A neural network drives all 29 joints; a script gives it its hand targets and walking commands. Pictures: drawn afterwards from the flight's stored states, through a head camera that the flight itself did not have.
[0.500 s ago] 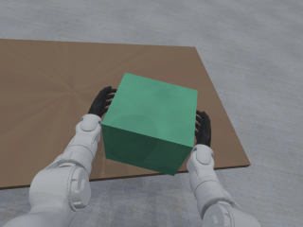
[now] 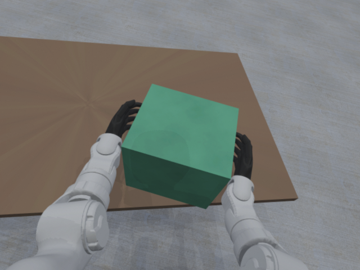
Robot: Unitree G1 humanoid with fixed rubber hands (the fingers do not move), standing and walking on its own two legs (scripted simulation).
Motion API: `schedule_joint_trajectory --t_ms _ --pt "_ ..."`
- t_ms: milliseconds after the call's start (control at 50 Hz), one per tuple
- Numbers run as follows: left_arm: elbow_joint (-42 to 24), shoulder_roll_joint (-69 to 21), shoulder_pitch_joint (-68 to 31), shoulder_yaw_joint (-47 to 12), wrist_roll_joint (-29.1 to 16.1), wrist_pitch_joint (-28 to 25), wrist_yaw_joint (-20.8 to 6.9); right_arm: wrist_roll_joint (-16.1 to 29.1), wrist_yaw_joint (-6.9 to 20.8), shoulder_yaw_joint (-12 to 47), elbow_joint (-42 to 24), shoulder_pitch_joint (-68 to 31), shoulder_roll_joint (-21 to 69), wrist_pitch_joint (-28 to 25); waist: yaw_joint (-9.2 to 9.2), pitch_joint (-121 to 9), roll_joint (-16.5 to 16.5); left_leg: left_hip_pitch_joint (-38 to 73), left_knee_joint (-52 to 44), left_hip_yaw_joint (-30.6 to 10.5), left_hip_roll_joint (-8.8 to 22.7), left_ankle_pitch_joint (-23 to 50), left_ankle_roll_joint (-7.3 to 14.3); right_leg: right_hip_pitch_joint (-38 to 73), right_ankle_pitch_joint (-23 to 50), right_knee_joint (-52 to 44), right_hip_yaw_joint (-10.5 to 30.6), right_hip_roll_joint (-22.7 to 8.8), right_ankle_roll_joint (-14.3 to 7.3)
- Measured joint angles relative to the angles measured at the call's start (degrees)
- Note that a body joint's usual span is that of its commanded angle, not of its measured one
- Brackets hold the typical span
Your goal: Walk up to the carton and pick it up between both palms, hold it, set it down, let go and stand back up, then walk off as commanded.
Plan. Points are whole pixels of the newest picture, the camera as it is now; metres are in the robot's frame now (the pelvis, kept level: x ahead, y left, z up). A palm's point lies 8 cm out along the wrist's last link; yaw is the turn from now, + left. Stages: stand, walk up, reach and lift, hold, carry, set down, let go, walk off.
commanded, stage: reach and lift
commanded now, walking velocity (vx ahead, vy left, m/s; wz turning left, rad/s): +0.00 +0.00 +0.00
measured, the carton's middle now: (179, 148) +0.41 +0.02 +0.01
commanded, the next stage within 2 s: none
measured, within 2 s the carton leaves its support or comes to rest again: leaves its support in 0.20 s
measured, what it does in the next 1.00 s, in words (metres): stands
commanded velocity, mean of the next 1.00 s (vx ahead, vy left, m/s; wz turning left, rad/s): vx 0.00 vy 0.00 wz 0.00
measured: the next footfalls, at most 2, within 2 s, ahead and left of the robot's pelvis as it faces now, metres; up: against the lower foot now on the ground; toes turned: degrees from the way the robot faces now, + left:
none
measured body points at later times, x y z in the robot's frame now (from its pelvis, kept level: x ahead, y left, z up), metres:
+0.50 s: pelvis +0.00 -0.01 +0.01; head +0.07 +0.04 +0.45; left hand +0.44 +0.15 +0.05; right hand +0.36 -0.14 +0.02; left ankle +0.05 +0.09 -0.73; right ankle -0.02 -0.16 -0.73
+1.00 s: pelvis +0.00 -0.01 +0.01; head +0.04 +0.03 +0.45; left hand +0.44 +0.14 +0.10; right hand +0.37 -0.16 +0.05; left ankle +0.05 +0.09 -0.73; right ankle -0.02 -0.16 -0.73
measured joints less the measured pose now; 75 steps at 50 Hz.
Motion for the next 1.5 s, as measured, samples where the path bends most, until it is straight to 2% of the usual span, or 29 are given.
schedule_joint_trajectory --t_ms 240,540,680,760,1000,1060,1180,1300,1360,1420,1500 --pt "-1.4 -1.1 1.0 -1.8 0.1 -1.4 0.3 0.9 -1.5 1.6 3.1 1.5 -1.5 -5.2 0.69 -0.8 0.0 1.2 -2.9 0.3 -0.1 1.3 -0.1 1.4 1.8 -3.5 -0.2 -0.1 -0.2" --pt "-1.6 -1.8 -1.1 -3.0 -1.0 -0.5 0.7 4.0 -2.6 5.1 2.8 1.5 -3.1 -5.4 2.54 -0.7 1.0 1.9 -6.6 1.4 0.3 3.9 -0.3 1.0 3.8 -5.7 0.4 0.1 -0.6" --pt "-2.2 -2.1 0.1 -5.4 -4.6 -0.4 1.1 4.7 -2.6 7.3 0.9 2.9 -3.6 -3.6 3.4 -2.9 1.4 0.6 -7.0 1.3 0.7 4.3 -0.6 -0.3 4.4 -6.2 0.3 0.5 -0.9" --pt "-1.7 -1.3 -0.4 -8.1 -7.2 0.7 1.9 6.4 -2.3 8.5 1.1 2.5 -3.8 -1.9 2.59 -3.4 1.4 0.5 -6.8 0.7 0.7 4.3 -0.8 -0.5 3.9 -5.5 -0.3 0.6 -1.2" --pt "-3.4 -1.4 -1.8 -11.8 -12.2 5.8 3.1 15.0 -2.7 17.4 -4.5 3.7 -6.3 5.8 1.72 -4.8 2.0 2.3 -5.7 1.0 0.9 3.2 -0.8 1.3 3.1 -4.6 0.1 0.7 -1.2" --pt "-6.2 -1.5 -1.9 -12.1 -12.6 7.9 3.5 16.5 -2.7 19.0 -7.0 3.5 -7.0 8.2 1.65 -4.8 2.1 3.9 -6.2 1.1 0.7 3.1 -0.8 2.7 2.9 -4.8 0.2 0.5 -1.1" --pt "-12.6 -3.2 -0.1 -7.0 -9.0 14.1 3.9 17.9 -2.1 22.6 -10.3 2.3 -9.3 15.4 2.47 -2.7 1.9 10.7 -8.8 2.1 -0.1 3.3 -0.5 8.9 3.0 -6.8 1.1 -0.3 -0.8" --pt "-23.0 -4.8 6.5 -5.0 -7.6 21.9 3.9 18.8 -0.5 24.9 -13.0 3.1 -9.7 21.9 0.74 -0.6 1.5 16.8 -10.2 0.9 -1.1 3.2 -0.7 15.6 2.3 -8.2 -0.2 -1.0 -0.8" --pt "-29.9 -5.6 10.1 -5.7 -7.9 25.6 4.1 19.9 -0.1 26.7 -16.8 4.8 -10.0 24.5 -0.16 0.4 0.8 18.7 -9.9 0.1 -1.2 2.8 -1.0 18.1 2.0 -8.6 -0.9 -0.9 -0.9" --pt "-36.5 -6.9 12.6 -5.6 -6.9 29.3 4.6 21.1 0.9 27.7 -19.5 5.6 -10.6 26.3 -0.41 1.6 0.1 20.5 -9.5 -0.2 -1.0 2.4 -1.4 19.9 1.6 -8.3 -1.1 -0.7 -1.2" --pt "-41.8 -8.3 13.4 -5.1 -4.7 34.1 5.1 22.4 2.2 28.0 -22.0 5.0 -11.5 29.9 -0.35 3.4 -0.4 22.4 -9.5 -0.1 -0.7 2.4 -1.7 21.4 1.2 -7.4 -0.9 -0.4 -1.6"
